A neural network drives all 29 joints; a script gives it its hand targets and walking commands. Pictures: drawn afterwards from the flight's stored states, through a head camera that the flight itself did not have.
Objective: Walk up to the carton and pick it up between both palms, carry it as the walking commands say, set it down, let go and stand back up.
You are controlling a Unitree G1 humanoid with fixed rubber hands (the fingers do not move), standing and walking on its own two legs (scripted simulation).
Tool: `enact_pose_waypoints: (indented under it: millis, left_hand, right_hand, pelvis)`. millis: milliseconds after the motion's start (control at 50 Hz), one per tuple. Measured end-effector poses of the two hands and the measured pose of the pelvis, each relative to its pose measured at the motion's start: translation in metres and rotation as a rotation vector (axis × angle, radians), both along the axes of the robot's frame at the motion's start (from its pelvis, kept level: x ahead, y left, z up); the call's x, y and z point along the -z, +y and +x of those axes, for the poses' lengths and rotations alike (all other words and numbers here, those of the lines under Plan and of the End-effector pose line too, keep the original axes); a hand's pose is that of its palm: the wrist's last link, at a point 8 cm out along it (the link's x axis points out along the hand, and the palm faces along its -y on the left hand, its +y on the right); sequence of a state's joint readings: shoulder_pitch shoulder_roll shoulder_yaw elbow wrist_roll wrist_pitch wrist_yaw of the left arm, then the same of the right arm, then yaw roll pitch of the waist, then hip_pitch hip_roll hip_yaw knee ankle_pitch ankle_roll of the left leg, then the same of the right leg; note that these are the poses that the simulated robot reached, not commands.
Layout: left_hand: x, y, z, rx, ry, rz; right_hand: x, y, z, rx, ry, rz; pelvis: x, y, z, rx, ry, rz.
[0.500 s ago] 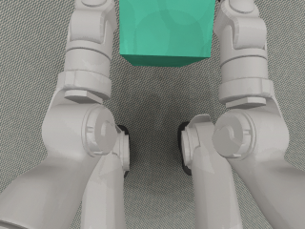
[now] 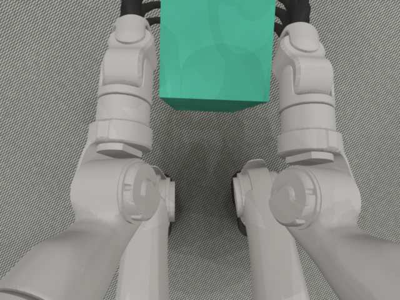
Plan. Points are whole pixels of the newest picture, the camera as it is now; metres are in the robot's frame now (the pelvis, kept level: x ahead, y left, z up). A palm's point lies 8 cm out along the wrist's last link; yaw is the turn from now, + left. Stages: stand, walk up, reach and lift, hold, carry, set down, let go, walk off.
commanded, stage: reach and lift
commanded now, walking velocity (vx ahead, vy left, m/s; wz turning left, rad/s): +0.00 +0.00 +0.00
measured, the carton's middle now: (211, 30) +0.56 -0.03 -0.19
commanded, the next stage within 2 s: none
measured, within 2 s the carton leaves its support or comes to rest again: neither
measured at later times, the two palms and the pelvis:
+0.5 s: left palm (120, 13) +0.53 +0.09 -0.04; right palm (313, 22) +0.51 -0.14 -0.04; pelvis +0.00 +0.00 +0.04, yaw +0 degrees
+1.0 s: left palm (94, 4) +0.50 +0.10 +0.04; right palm (349, 16) +0.48 -0.14 +0.04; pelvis +0.00 +0.00 +0.09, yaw +0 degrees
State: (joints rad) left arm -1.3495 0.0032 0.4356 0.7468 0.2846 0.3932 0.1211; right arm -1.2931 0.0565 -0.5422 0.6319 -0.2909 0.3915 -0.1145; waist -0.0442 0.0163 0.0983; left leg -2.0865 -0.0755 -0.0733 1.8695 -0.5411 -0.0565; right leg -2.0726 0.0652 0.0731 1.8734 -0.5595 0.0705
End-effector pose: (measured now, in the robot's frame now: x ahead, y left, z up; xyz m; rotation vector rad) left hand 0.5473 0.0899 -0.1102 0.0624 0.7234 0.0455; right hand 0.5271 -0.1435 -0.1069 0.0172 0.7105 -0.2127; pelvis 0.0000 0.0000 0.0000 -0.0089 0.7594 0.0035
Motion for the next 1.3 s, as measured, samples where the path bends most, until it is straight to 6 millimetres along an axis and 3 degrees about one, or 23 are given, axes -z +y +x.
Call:
enact_pose_waypoints:
  millis: [360,1300]
  left_hand:
    - [-0.051,0.001,-0.015,-0.008,-0.01,-0.007]
    - [-0.188,0.008,-0.06,-0.019,-0.019,-0.021]
  right_hand:
    - [-0.049,0.001,-0.016,0.003,-0.01,0.006]
    - [-0.189,0.008,-0.06,0.005,-0.018,0.008]
  pelvis:
    - [-0.029,-0.001,-0.005,-0.001,-0.024,0.002]
    - [-0.13,0.003,0.01,-0.011,-0.163,-0.005]
